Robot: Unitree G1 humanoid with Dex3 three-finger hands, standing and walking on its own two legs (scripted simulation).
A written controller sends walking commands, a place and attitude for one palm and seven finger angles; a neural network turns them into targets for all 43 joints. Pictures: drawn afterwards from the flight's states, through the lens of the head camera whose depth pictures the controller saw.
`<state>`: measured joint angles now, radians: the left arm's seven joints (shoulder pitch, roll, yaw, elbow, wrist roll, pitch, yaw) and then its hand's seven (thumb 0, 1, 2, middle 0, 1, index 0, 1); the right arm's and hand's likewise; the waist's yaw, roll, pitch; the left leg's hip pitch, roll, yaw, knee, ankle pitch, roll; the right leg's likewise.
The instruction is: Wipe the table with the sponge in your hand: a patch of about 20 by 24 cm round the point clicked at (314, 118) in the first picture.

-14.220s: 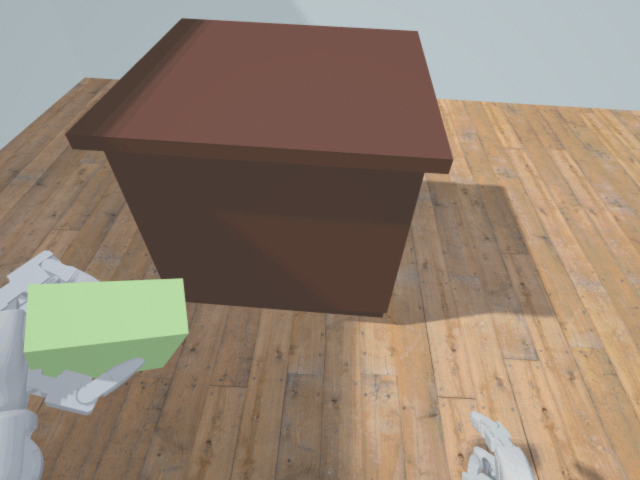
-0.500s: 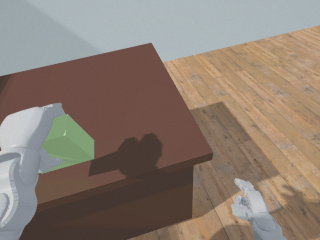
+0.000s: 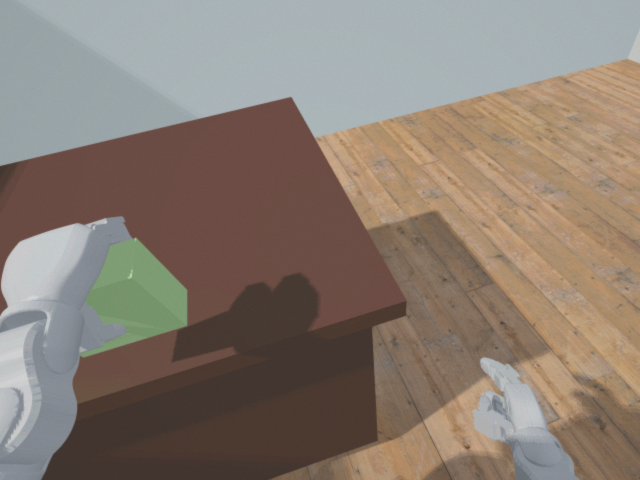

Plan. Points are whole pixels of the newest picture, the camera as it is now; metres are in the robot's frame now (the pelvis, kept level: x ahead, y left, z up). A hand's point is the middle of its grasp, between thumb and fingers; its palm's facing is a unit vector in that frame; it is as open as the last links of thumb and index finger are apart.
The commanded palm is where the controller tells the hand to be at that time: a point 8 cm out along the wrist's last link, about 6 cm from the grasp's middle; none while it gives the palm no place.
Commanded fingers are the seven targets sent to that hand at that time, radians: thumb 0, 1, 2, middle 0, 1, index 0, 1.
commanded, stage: move the sponge above the wiping area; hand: left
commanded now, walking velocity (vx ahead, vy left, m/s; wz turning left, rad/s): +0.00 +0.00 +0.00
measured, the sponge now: (118, 308) +0.24 +0.28 +0.14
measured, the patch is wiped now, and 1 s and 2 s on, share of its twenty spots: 0.00 0.00 0.00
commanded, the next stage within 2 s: none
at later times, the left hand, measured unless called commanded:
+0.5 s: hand (91, 296) +0.24 +0.31 +0.16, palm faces +0.10 -0.04 -0.99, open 9.6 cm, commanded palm +0.20 +0.31 +0.23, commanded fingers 0.00 0.10 1.30 -1.20 -1.60 -1.20 -1.60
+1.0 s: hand (81, 308) +0.23 +0.33 +0.14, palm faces +0.08 -0.07 -0.99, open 9.6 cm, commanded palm +0.20 +0.32 +0.21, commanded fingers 0.00 0.10 1.30 -1.20 -1.60 -1.20 -1.60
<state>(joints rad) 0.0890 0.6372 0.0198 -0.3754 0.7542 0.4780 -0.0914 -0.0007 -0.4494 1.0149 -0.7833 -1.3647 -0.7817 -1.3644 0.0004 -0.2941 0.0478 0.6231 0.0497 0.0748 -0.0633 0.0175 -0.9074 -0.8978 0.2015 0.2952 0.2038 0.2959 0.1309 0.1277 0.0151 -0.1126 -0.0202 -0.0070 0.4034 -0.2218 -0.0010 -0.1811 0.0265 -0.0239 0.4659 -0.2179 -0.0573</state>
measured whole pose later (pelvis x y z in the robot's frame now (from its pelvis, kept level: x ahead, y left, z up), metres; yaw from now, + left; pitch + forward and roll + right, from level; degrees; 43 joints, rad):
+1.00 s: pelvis +0.01 +0.03 +0.00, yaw +0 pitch -4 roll +1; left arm 0.12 0.60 0.00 -0.29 0.81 0.44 -0.08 0.00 -0.45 1.02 -0.78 -1.37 -0.78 -1.37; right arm 0.00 -0.27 0.06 0.63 0.04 0.07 -0.05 0.02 -0.91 -0.90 0.20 0.30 0.21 0.30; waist 0.14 0.11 0.02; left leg -0.09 -0.05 0.00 0.39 -0.22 0.03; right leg -0.15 0.00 -0.01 0.42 -0.21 -0.02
